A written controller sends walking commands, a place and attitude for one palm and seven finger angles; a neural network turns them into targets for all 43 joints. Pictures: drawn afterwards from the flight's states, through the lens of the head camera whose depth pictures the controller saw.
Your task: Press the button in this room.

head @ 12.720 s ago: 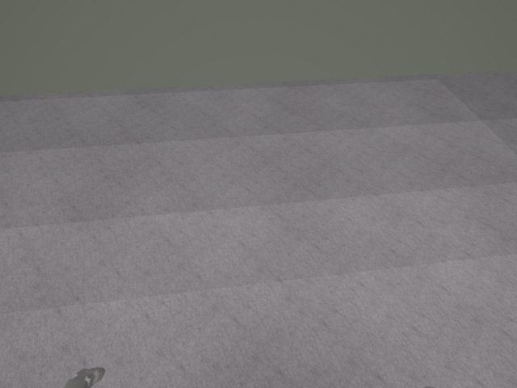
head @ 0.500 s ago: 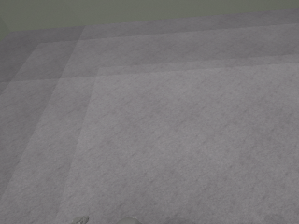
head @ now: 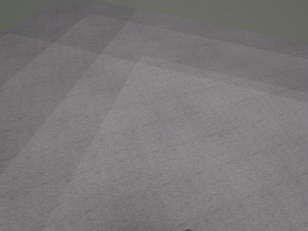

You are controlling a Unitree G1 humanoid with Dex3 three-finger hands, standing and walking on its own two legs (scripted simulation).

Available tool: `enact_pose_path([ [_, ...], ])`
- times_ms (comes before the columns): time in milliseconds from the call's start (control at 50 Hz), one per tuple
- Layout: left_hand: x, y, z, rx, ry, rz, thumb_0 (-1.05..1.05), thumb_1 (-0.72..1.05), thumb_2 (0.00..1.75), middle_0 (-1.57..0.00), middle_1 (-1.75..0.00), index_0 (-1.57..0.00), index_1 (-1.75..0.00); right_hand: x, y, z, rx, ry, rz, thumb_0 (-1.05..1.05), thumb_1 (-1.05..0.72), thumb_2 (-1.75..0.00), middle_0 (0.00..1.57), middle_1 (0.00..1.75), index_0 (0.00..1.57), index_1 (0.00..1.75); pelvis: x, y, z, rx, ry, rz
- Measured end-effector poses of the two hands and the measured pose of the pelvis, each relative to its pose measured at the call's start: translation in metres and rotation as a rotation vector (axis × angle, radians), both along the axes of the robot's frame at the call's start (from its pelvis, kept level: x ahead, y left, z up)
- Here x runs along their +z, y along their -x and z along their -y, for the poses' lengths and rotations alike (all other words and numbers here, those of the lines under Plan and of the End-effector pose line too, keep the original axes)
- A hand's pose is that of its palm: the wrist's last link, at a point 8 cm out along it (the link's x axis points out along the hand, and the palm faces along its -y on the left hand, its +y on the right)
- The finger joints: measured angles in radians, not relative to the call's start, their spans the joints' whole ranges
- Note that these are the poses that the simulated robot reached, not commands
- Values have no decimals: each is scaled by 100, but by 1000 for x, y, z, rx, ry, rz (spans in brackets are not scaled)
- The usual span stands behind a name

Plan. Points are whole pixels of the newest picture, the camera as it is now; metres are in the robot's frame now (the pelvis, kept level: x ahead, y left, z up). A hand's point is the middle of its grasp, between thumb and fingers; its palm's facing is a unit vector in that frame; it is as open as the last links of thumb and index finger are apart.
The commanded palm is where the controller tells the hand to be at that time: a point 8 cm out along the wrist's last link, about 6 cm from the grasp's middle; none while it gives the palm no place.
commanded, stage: turn or walk to find it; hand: left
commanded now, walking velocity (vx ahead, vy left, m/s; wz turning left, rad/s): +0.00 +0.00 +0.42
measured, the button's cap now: out of the picture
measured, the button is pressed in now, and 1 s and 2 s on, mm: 0 0 0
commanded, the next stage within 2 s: none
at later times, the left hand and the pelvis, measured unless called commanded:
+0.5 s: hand out of the picture +0.04 +0.15 -0.14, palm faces +0.24 -0.93 -0.28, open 7.3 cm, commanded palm none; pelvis -0.01 -0.06 +0.00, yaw +14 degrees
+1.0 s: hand out of the picture -0.10 +0.20 -0.17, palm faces +0.49 -0.84 -0.24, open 7.3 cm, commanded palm none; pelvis -0.04 -0.01 +0.01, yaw +26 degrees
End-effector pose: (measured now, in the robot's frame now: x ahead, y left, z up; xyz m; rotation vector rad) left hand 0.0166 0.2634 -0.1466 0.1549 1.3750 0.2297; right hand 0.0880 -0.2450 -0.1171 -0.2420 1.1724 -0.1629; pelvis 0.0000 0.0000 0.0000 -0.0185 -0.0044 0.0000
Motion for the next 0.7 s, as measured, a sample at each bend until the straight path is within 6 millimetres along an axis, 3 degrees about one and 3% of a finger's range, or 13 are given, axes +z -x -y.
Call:
enact_pose_path([
  [160,19,-29,0,17,-25,127,0,91,90,-20,-30,-20,-30,-3,0,-9,45,-37,-24,0,-90,-90,21,30,20,30,7,2,3,65,-2,-7],
  [280,29,-52,24,11,-48,210,0,91,90,-20,-30,-20,-30,-21,18,12,44,-67,-86,0,-90,-90,21,30,20,30,2,5,24,116,-20,-11],
  [340,31,-53,40,15,-71,251,0,91,89,-20,-30,-20,-30,-37,24,29,46,-84,-117,0,-90,-90,21,30,20,30,-6,5,39,143,-33,-12],
  [440,40,-26,62,72,-80,238,0,91,89,-20,-30,-21,-30,-39,22,50,80,-80,-164,0,-91,-90,20,30,20,30,-1,7,51,206,-47,1],
  [540,38,9,74,148,-69,183,0,91,89,-20,-30,-21,-30,-33,14,58,133,-66,-183,0,-91,-90,20,30,20,30,4,7,57,261,-51,3],
  [620,31,38,78,213,-51,142,0,91,89,-20,-30,-21,-30,-29,3,54,188,-45,-197,0,-91,-90,20,30,19,30,4,9,56,304,-50,0],
  [700,21,73,75,280,-28,96,0,91,89,-20,-30,-21,-30,-25,-17,36,260,-24,-180,0,-91,-90,20,30,19,30,2,14,49,342,-43,-4],
])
